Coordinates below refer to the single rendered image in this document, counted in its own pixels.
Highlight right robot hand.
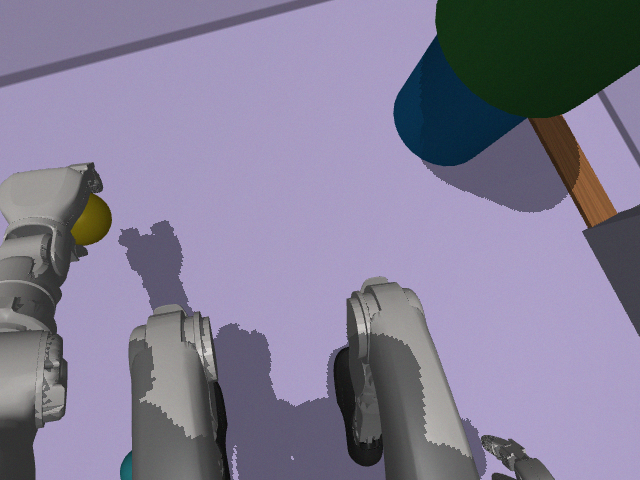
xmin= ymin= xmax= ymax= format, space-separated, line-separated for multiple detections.
xmin=481 ymin=435 xmax=555 ymax=480

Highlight left robot foot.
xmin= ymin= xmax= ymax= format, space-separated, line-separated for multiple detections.
xmin=213 ymin=382 xmax=230 ymax=480

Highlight left robot arm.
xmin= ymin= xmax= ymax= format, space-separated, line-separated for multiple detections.
xmin=0 ymin=217 xmax=73 ymax=480

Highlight left robot hand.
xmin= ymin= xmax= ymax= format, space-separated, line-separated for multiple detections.
xmin=0 ymin=162 xmax=103 ymax=262

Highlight potted plant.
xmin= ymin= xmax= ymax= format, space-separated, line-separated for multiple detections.
xmin=393 ymin=0 xmax=640 ymax=166

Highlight right robot foot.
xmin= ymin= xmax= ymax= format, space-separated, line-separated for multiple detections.
xmin=334 ymin=347 xmax=383 ymax=467

